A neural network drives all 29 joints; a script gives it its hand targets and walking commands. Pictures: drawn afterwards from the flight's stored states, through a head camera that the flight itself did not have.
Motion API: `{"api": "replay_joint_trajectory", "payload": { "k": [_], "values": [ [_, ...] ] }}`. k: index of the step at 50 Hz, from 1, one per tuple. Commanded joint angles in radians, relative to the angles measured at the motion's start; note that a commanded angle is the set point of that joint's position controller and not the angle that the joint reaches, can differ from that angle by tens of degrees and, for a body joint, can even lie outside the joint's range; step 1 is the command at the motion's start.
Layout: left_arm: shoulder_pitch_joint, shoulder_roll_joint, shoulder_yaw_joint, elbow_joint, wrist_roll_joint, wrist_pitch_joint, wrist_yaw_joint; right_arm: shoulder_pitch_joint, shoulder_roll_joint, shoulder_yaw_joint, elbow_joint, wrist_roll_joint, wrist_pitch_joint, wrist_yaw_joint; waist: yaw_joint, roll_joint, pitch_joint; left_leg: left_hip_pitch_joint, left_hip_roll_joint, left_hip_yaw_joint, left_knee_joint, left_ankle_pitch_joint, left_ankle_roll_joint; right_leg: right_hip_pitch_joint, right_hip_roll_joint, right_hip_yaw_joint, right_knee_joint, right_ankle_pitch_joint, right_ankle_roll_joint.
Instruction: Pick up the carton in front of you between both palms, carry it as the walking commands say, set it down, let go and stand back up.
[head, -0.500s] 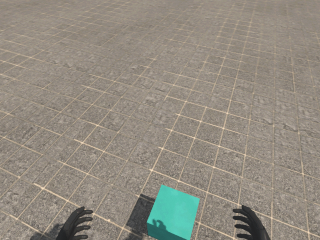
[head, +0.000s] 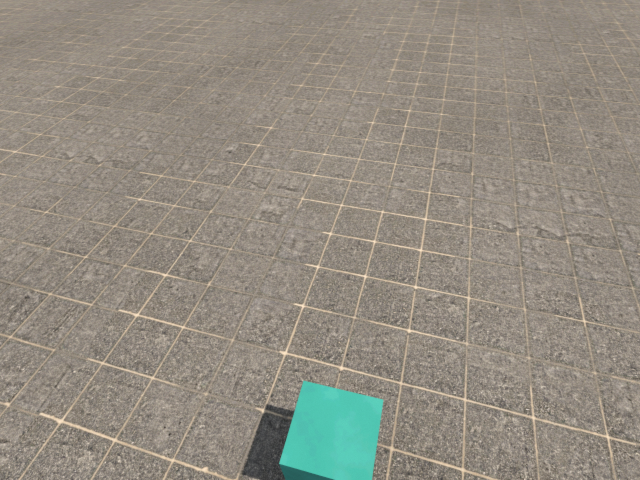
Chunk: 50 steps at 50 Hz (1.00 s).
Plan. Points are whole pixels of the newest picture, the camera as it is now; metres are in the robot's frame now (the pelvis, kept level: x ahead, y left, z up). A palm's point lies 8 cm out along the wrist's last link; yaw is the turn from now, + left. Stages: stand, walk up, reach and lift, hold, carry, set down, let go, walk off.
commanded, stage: stand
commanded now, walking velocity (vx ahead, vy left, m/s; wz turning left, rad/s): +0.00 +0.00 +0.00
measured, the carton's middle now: (334, 446) +0.37 +0.00 -0.63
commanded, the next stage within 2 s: none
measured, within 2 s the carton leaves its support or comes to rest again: neither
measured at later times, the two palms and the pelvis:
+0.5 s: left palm out of the picture +0.11 +0.25 -0.11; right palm out of the picture +0.04 -0.28 -0.13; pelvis +0.02 -0.01 -0.01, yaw -4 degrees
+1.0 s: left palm out of the picture +0.09 +0.25 -0.11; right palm out of the picture -0.03 -0.26 -0.14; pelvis +0.00 +0.00 +0.00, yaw -6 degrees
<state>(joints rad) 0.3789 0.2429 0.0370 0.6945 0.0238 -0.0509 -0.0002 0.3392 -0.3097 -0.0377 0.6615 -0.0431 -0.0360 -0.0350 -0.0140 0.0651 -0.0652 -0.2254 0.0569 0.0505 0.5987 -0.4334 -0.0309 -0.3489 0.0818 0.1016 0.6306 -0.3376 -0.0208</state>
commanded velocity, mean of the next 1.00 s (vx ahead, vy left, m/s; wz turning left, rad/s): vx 0.00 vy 0.00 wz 0.00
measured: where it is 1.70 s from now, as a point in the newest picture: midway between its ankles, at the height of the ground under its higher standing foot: outside the picture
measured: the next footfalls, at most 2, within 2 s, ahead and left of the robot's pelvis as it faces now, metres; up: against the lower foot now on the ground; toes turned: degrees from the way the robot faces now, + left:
none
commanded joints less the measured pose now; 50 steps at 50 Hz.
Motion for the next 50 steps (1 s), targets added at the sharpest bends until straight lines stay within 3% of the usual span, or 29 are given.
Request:
{"api": "replay_joint_trajectory", "payload": {
  "k": [1, 6, 10, 19, 30, 37, 45, 50],
  "values": [
    [0.012, 0.117, 0.024, -0.054, -0.005, -0.015, 0.011, 0.02, -0.091, -0.018, -0.053, 0.011, -0.014, -0.009, -0.011, -0.094, -0.028, 0.038, 0.033, -0.046, -0.033, 0.175, 0.009, -0.015, -0.09, 0.095, -0.048, 0.484, -0.018],
    [0.029, 0.117, 0.021, -0.033, -0.008, 0.0, 0.021, 0.056, -0.091, -0.006, -0.031, 0.021, 0.004, -0.019, -0.007, -0.053, -0.021, 0.053, 0.039, -0.015, 0.004, 0.335, 0.011, -0.026, -0.08, 0.095, -0.004, 0.526, -0.029],
    [0.023, 0.113, 0.021, -0.025, -0.01, 0.012, 0.026, 0.075, -0.095, -0.001, -0.017, 0.024, 0.019, -0.025, -0.007, -0.049, -0.011, 0.063, 0.041, 0.005, 0.016, 0.381, 0.015, -0.032, -0.073, 0.1, 0.012, 0.531, -0.035],
    [0.006, 0.112, 0.02, -0.016, -0.008, 0.031, 0.035, 0.087, -0.094, -0.003, 0.015, 0.022, 0.044, -0.03, -0.012, -0.081, 0.014, 0.081, 0.03, 0.024, 0.002, 0.301, 0.025, -0.044, -0.066, 0.132, 0.002, 0.495, -0.047],
    [0.01, 0.113, 0.016, -0.01, -0.005, 0.041, 0.041, 0.096, -0.091, -0.008, 0.068, 0.017, 0.061, -0.026, -0.017, -0.077, 0.043, 0.109, 0.04, 0.034, -0.032, 0.284, 0.045, -0.072, -0.054, 0.133, -0.003, 0.399, -0.043],
    [0.012, 0.114, 0.013, -0.002, -0.005, 0.046, 0.044, 0.105, -0.082, -0.008, 0.109, 0.014, 0.066, -0.022, -0.017, -0.094, 0.065, 0.107, 0.031, 0.036, -0.056, 0.208, 0.049, -0.073, -0.06, 0.16, -0.031, 0.376, -0.049],
    [0.009, 0.101, 0.01, 0.015, -0.008, 0.047, 0.045, 0.11, -0.076, -0.005, 0.159, 0.011, 0.067, -0.019, -0.016, -0.07, 0.081, 0.117, 0.051, 0.037, -0.087, 0.243, 0.06, -0.072, -0.05, 0.132, -0.021, 0.346, -0.042],
    [0.01, 0.1, 0.011, 0.029, -0.008, 0.048, 0.046, 0.115, -0.069, -0.005, 0.19, 0.011, 0.07, -0.017, -0.015, -0.089, 0.09, 0.109, 0.038, 0.046, -0.089, 0.186, 0.059, -0.063, -0.059, 0.153, -0.043, 0.356, -0.048]
  ]
}}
